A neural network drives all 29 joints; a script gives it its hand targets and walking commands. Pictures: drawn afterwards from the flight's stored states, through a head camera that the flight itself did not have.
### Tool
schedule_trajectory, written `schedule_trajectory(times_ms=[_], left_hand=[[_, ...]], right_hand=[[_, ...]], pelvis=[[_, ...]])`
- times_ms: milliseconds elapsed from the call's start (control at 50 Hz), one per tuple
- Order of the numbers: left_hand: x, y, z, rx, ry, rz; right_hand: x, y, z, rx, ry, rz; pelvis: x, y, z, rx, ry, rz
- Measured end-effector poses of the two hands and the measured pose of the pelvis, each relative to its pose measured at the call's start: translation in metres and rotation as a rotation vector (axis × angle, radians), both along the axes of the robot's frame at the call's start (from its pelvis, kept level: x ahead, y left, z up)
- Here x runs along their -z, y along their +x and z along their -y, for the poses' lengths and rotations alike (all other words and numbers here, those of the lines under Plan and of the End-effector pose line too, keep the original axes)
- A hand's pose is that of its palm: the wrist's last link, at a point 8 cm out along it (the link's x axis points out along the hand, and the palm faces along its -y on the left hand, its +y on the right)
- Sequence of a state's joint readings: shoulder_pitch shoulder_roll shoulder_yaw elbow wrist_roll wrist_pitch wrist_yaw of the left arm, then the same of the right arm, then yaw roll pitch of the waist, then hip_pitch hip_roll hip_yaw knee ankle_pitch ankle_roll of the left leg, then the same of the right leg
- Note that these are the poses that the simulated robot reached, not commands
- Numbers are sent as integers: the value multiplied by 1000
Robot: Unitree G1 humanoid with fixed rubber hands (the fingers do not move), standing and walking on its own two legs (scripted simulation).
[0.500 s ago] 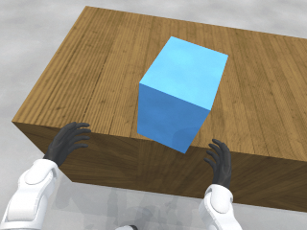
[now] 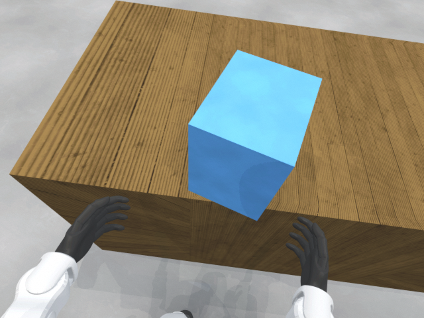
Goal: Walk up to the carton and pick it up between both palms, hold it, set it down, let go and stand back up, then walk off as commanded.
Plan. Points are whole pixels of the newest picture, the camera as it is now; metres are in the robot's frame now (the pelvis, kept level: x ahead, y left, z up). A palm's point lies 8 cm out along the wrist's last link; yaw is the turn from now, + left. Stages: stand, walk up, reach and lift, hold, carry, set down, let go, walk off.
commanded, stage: set down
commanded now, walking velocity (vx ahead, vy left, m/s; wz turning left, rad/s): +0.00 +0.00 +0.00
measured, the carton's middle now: (247, 140) +0.45 -0.01 +0.05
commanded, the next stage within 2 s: let go in 1.76 s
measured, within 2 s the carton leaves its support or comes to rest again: neither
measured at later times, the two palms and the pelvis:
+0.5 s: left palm (78, 258) +0.20 +0.25 +0.01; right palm (323, 289) +0.19 -0.14 +0.02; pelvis +0.00 -0.01 +0.00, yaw +0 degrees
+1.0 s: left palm (92, 267) +0.19 +0.24 -0.02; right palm (338, 295) +0.19 -0.18 -0.01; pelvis +0.01 -0.02 +0.00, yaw -1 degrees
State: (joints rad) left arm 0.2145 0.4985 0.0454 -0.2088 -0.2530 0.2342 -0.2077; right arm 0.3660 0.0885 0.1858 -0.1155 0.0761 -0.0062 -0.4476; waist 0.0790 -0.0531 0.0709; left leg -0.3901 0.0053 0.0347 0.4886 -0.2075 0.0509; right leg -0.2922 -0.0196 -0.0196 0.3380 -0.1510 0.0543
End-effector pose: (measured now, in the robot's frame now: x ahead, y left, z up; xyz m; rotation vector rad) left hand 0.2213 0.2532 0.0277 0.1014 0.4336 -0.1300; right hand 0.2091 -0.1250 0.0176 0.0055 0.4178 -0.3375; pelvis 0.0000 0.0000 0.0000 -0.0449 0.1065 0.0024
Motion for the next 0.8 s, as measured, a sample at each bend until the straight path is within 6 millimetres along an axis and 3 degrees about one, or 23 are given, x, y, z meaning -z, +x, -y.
schedule_trajectory(times_ms=[280, 800], left_hand=[[-1, -15, 1, -13, 10, 17], [33, -29, 1, -82, 104, -181]], right_hand=[[-5, -13, 6, -40, 22, 57], [14, -19, 44, -125, 36, -30]], pelvis=[[0, -1, 3, 1, 0, 20], [-1, 2, 13, 8, 1, 33]])
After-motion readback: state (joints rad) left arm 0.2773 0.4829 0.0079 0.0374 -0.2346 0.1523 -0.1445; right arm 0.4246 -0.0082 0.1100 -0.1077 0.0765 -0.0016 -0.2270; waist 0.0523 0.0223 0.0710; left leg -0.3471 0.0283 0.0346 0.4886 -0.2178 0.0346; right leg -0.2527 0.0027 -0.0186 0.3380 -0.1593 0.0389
